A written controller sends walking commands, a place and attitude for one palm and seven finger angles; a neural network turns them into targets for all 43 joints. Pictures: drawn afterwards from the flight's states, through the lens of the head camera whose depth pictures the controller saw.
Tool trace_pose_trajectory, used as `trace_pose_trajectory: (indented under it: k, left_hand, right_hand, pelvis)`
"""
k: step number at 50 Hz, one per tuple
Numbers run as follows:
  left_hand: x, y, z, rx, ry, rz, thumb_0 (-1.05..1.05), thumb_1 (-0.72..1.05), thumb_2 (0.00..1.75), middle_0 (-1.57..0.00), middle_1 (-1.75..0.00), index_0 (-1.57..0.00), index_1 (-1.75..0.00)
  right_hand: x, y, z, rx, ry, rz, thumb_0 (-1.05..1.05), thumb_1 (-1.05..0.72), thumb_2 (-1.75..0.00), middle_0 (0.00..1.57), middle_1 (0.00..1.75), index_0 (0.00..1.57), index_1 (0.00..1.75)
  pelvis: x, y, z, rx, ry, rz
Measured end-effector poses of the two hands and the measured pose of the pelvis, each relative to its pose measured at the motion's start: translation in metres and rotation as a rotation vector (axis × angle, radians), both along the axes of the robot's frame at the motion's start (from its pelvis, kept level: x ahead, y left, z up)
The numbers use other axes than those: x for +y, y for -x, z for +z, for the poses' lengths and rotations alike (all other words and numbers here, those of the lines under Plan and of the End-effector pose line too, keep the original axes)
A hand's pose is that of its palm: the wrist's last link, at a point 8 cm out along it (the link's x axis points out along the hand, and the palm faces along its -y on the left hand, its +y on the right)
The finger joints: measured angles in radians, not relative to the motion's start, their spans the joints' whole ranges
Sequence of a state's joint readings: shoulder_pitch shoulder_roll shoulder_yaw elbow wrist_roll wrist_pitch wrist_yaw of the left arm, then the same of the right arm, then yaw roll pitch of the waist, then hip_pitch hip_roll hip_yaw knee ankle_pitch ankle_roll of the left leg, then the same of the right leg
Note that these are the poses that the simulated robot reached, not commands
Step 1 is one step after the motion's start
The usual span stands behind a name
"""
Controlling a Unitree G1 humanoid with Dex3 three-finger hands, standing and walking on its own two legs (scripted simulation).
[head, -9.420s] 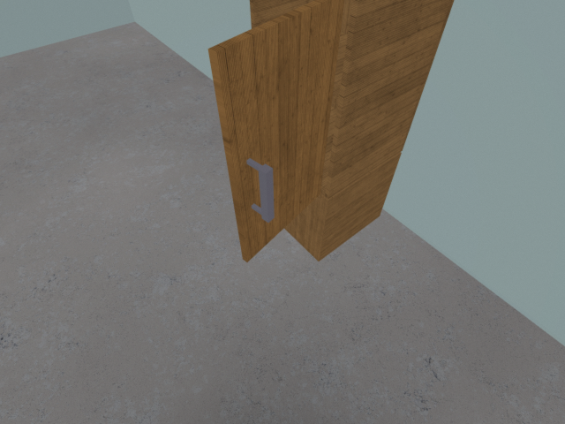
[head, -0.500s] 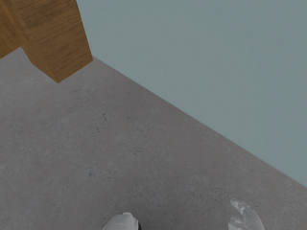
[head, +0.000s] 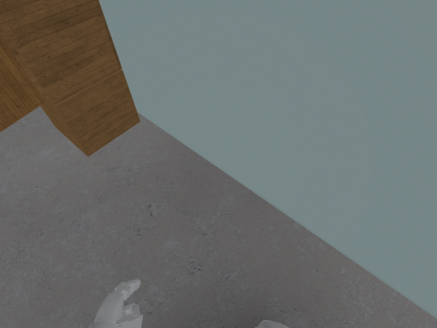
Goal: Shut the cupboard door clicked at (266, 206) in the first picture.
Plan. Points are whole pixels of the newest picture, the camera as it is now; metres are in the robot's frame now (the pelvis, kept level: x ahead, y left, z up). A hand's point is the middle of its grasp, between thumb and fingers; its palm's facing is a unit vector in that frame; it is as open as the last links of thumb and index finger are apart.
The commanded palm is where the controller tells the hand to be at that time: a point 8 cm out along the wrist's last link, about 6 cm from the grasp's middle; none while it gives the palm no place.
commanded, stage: walk to a spot facing it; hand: left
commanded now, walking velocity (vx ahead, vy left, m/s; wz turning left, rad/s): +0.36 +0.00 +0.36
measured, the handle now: out of the picture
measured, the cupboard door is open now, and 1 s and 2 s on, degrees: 100 100 100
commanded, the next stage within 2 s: turn to face it in 1.08 s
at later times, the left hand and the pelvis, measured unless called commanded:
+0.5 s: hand out of the picture +0.09 +0.21 -0.18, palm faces +0.27 -0.95 -0.16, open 7.3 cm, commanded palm none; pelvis +0.21 +0.05 +0.00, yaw +11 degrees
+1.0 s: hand (135, 179) +0.50 +0.24 -0.14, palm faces +0.21 -0.95 -0.22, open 7.3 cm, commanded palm none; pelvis +0.43 +0.04 +0.01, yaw +14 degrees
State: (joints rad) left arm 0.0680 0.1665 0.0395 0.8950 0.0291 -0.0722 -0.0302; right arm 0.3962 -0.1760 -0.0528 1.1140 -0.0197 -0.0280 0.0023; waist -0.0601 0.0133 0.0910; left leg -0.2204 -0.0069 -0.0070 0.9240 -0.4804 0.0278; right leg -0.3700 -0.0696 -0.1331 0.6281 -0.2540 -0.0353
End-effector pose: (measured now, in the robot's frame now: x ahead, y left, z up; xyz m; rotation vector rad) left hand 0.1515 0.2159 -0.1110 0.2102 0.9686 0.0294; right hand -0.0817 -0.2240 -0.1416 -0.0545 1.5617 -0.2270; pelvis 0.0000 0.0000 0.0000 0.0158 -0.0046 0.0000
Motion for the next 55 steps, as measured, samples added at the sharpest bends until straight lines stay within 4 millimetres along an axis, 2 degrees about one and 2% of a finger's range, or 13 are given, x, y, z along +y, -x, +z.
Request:
trace_pose_trajectory:
  k: [4,10,13,17,20,22,25,29,38,45,49,52,55]
  left_hand:
    - [-0.005,0.022,-0.001,0.089,0.008,0.102,0.0,0.91,0.9,-0.2,-0.3,-0.2,-0.3]
    - [0.018,0.061,-0.003,0.228,-0.032,0.277,-0.03,0.96,0.9,-0.2,-0.3,-0.21,-0.3]
    - [0.02,0.084,-0.008,0.339,-0.018,0.326,-0.02,0.95,0.9,-0.2,-0.3,-0.2,-0.3]
    - [0.018,0.109,-0.018,0.485,0.029,0.394,-0.01,0.93,0.9,-0.2,-0.29,-0.2,-0.3]
    - [0.02,0.116,-0.029,0.584,0.072,0.431,0.0,0.92,0.9,-0.2,-0.29,-0.2,-0.3]
    - [0.025,0.109,-0.037,0.631,0.095,0.44,0.0,0.92,0.9,-0.2,-0.29,-0.2,-0.3]
    - [0.039,0.071,-0.038,0.595,0.097,0.445,0.01,0.92,0.9,-0.2,-0.29,-0.2,-0.3]
    - [0.058,-0.007,-0.028,0.455,0.088,0.424,0.01,0.91,0.9,-0.2,-0.29,-0.2,-0.3]
    - [0.094,-0.182,-0.006,0.232,0.015,0.327,0.01,0.94,0.9,-0.2,-0.29,-0.2,-0.3]
    - [0.089,-0.311,-0.003,0.097,-0.046,0.253,0.01,0.92,0.9,-0.2,-0.29,-0.2,-0.3]
    - [0.074,-0.332,-0.001,0.082,-0.029,0.289,0.0,0.92,0.9,-0.2,-0.29,-0.2,-0.3]
    - [0.061,-0.326,-0.003,0.144,0.004,0.338,0.0,0.92,0.9,-0.2,-0.29,-0.2,-0.3]
    - [0.068,-0.315,-0.003,0.187,-0.007,0.426,-0.02,0.97,0.9,-0.2,-0.3,-0.21,-0.3]
  right_hand:
    - [-0.019,-0.069,0.007,-0.05,0.008,0.069,0.01,-0.91,-0.9,0.2,0.29,0.2,0.3]
    - [-0.024,-0.206,0.02,-0.221,0.017,0.207,0.01,-0.91,-0.9,0.2,0.29,0.2,0.3]
    - [-0.011,-0.279,0.025,-0.311,0.013,0.283,0.01,-0.91,-0.9,0.19,0.29,0.2,0.3]
    - [0.021,-0.372,0.03,-0.417,0.007,0.389,0.01,-0.91,-0.9,0.19,0.29,0.2,0.3]
    - [0.05,-0.432,0.029,-0.504,0.012,0.447,0.01,-0.91,-0.9,0.19,0.29,0.2,0.3]
    - [0.064,-0.457,0.025,-0.553,0.026,0.455,0.01,-0.91,-0.9,0.19,0.29,0.2,0.3]
    - [0.076,-0.466,0.025,-0.523,0.03,0.452,0.0,-0.91,-0.9,0.2,0.29,0.2,0.3]
    - [0.083,-0.455,0.025,-0.418,0.017,0.421,0.0,-0.91,-0.9,0.2,0.29,0.2,0.3]
    - [0.05,-0.432,0.022,-0.201,0.041,0.29,0.0,-0.93,-0.9,0.2,0.29,0.2,0.3]
    - [0.031,-0.433,0.0,0.003,-0.006,0.221,0.01,-0.91,-0.9,0.2,0.29,0.2,0.3]
    - [0.027,-0.48,0.001,0.021,-0.015,0.246,0.01,-0.91,-0.9,0.2,0.29,0.2,0.3]
    - [0.032,-0.538,0.006,-0.053,-0.013,0.282,0.01,-0.91,-0.9,0.2,0.29,0.2,0.3]
    - [0.043,-0.604,0.012,-0.141,-0.019,0.34,0.01,-0.91,-0.9,0.2,0.29,0.2,0.3]
  pelvis:
    - [-0.009,-0.031,0.011,-0.005,0.008,0.049]
    - [-0.012,-0.078,0.019,0.009,0.016,0.122]
    - [-0.005,-0.102,0.018,0.01,0.022,0.146]
    - [0.012,-0.138,0.012,0.003,0.027,0.168]
    - [0.033,-0.17,-0.001,-0.002,0.025,0.173]
    - [0.045,-0.185,-0.009,-0.005,0.027,0.186]
    - [0.054,-0.206,-0.004,-0.007,0.012,0.187]
    - [0.063,-0.236,0.009,-0.002,0.01,0.196]
    - [0.063,-0.315,0.018,0.006,-0.007,0.189]
    - [0.042,-0.391,0.0,0.009,-0.013,0.199]
    - [0.038,-0.424,0.005,-0.008,0.001,0.231]
    - [0.039,-0.448,0.013,-0.006,0.007,0.26]
    - [0.042,-0.471,0.017,-0.002,0.013,0.296]
